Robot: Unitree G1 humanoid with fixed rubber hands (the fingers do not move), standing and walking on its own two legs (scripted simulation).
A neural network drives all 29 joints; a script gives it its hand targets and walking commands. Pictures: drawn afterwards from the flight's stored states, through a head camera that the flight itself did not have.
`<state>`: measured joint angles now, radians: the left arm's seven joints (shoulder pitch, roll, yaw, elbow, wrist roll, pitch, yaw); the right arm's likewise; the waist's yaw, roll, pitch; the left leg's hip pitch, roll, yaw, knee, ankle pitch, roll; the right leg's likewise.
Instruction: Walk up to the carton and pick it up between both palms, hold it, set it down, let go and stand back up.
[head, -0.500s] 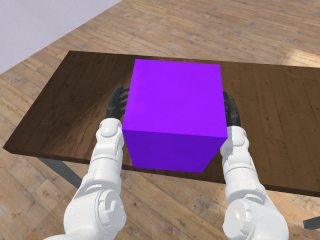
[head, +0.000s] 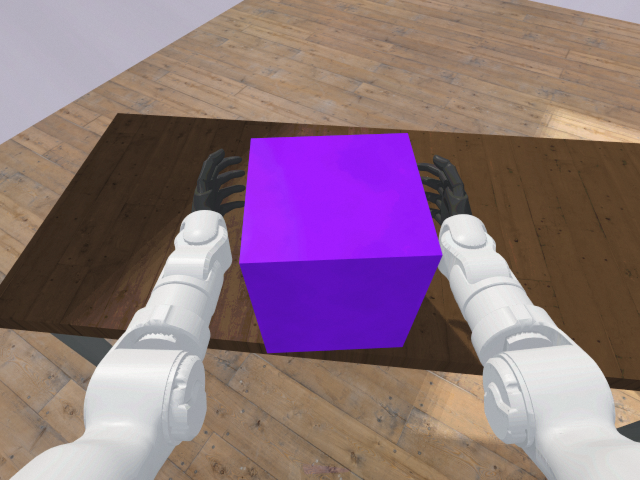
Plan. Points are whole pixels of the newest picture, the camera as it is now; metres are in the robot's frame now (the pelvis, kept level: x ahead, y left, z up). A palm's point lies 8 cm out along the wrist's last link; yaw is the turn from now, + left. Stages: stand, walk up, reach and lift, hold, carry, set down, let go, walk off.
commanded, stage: set down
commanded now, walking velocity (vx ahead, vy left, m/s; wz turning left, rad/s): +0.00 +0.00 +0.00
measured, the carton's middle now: (332, 250) +0.44 +0.02 +0.01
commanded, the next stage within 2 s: none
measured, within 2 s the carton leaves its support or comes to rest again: neither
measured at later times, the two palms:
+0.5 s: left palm (170, 216) +0.43 +0.22 +0.09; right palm (498, 211) +0.45 -0.19 +0.10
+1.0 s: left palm (137, 203) +0.41 +0.24 +0.14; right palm (494, 200) +0.44 -0.17 +0.12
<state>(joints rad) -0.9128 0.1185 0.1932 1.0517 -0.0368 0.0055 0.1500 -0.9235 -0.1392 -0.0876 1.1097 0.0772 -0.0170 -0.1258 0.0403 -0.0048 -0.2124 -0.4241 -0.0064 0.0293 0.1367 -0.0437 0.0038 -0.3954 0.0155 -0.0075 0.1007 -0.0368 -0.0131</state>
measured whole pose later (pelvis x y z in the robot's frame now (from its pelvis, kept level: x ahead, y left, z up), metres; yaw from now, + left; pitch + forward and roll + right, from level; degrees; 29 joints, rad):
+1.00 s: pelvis -0.03 -0.02 +0.00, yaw +1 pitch +18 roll +0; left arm -0.97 0.42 0.04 0.95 -0.31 0.30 0.08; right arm -1.03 -0.28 -0.01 0.99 0.24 0.31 -0.07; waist 0.04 0.00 -0.19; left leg -0.47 0.01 0.01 0.19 -0.02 -0.01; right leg -0.46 0.03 -0.02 0.19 -0.04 -0.03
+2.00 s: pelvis -0.01 -0.01 +0.00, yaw +0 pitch +4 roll +0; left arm -0.43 0.25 0.13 0.49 -0.20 0.29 0.03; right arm -0.47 -0.31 0.07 0.58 0.34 0.20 -0.08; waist 0.04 0.00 -0.04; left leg -0.17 0.01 0.03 0.19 -0.09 0.00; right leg -0.15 0.03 0.00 0.16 -0.08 -0.03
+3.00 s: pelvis -0.02 -0.01 +0.00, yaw +0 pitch +3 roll +0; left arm -0.12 0.17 0.01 0.40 -0.19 0.04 0.11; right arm -0.08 -0.28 0.10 0.40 0.30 0.01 -0.03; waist 0.03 -0.02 -0.03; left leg -0.19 0.00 0.02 0.26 -0.12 0.01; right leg -0.18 0.02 -0.01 0.26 -0.13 -0.03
